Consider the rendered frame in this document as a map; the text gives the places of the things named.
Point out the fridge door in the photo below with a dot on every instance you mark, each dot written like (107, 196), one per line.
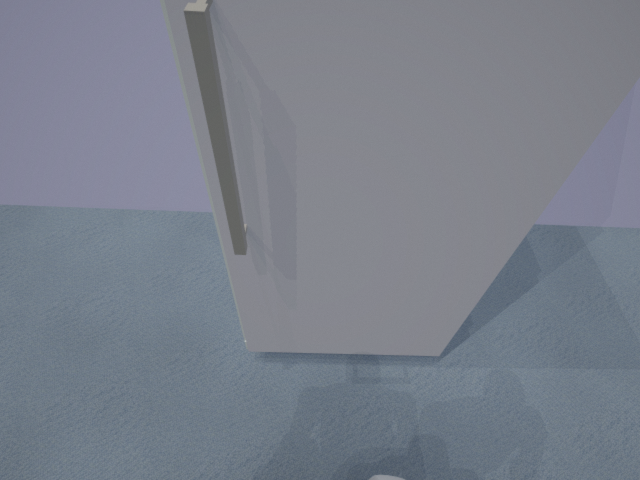
(391, 155)

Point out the handle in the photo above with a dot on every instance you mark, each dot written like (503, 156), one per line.
(198, 21)

